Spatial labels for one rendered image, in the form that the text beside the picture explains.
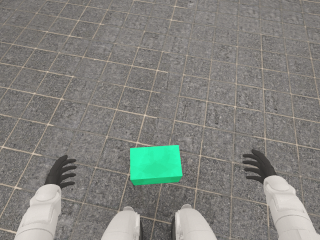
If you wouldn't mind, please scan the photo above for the carton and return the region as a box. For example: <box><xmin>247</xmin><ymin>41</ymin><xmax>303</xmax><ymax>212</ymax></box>
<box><xmin>130</xmin><ymin>145</ymin><xmax>183</xmax><ymax>186</ymax></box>

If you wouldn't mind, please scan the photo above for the robot left hand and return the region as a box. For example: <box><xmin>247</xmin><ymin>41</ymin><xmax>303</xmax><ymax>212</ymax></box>
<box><xmin>44</xmin><ymin>154</ymin><xmax>77</xmax><ymax>189</ymax></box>

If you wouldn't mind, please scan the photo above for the robot left shin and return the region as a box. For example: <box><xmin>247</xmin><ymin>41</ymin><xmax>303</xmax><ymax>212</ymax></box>
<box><xmin>123</xmin><ymin>206</ymin><xmax>139</xmax><ymax>240</ymax></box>

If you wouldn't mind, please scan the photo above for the robot right hand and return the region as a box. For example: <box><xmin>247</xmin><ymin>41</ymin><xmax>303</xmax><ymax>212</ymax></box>
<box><xmin>242</xmin><ymin>149</ymin><xmax>278</xmax><ymax>185</ymax></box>

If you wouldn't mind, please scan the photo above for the robot shin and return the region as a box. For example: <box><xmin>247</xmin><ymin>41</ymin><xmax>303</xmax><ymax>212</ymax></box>
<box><xmin>175</xmin><ymin>204</ymin><xmax>192</xmax><ymax>240</ymax></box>
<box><xmin>123</xmin><ymin>206</ymin><xmax>139</xmax><ymax>240</ymax></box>

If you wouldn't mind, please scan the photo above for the robot right forearm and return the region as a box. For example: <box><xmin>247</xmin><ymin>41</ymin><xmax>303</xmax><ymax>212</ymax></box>
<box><xmin>263</xmin><ymin>175</ymin><xmax>320</xmax><ymax>240</ymax></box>

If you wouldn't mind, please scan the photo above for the robot left forearm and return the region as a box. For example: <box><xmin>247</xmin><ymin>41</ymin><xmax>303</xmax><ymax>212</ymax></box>
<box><xmin>14</xmin><ymin>184</ymin><xmax>62</xmax><ymax>240</ymax></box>

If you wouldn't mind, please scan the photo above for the robot right shin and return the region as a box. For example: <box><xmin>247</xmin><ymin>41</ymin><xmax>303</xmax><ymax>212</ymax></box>
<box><xmin>175</xmin><ymin>204</ymin><xmax>192</xmax><ymax>240</ymax></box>

